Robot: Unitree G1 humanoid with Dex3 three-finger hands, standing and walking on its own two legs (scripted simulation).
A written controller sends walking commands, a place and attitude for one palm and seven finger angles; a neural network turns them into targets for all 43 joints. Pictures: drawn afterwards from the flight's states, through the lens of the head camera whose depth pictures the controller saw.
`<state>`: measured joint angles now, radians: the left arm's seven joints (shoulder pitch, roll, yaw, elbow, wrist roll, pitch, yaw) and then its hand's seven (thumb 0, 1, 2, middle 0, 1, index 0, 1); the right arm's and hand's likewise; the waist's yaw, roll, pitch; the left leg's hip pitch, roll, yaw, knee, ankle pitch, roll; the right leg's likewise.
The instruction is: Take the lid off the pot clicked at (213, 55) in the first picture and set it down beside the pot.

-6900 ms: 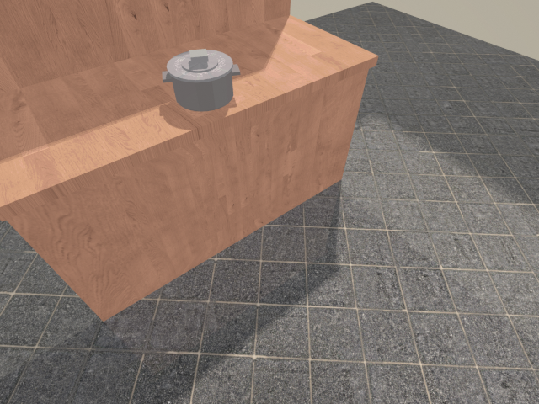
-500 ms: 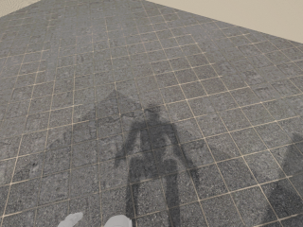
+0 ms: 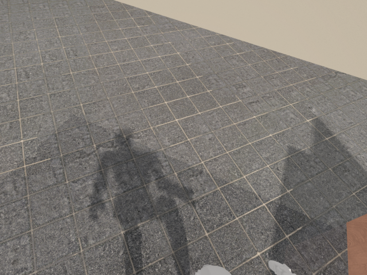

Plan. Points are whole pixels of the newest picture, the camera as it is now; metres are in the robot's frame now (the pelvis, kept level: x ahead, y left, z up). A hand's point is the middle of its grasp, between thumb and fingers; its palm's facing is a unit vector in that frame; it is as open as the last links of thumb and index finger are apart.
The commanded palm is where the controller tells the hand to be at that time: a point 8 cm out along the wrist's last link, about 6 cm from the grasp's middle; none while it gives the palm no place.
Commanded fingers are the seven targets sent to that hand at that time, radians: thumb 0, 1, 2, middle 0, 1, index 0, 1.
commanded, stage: turn to face it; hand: left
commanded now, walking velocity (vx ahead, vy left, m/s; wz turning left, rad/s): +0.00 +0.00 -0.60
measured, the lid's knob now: out of the picture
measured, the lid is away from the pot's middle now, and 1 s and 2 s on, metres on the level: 0.00 0.00 0.00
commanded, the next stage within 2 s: none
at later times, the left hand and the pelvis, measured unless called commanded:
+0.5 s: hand (137, 266) +0.15 +0.11 -0.15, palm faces -0.30 -0.91 -0.28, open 7.4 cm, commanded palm none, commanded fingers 0.00 0.90 0.90 -0.20 -0.30 -0.20 -0.30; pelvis -0.01 -0.05 +0.00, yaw -19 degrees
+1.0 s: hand (134, 251) +0.19 +0.13 -0.17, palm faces -0.54 -0.81 -0.20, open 7.4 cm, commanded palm none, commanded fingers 0.00 0.90 0.90 -0.20 -0.30 -0.20 -0.30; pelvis +0.00 -0.01 +0.00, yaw -37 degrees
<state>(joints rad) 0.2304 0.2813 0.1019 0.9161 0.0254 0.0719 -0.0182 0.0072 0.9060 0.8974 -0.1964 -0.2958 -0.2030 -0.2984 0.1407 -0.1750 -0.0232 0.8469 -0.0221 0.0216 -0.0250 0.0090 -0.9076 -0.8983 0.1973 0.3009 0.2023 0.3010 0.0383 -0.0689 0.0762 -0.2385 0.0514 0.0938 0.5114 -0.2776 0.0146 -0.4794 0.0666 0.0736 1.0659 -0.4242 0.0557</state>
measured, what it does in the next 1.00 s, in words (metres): steps on the spot, turning right: right foot, then left foot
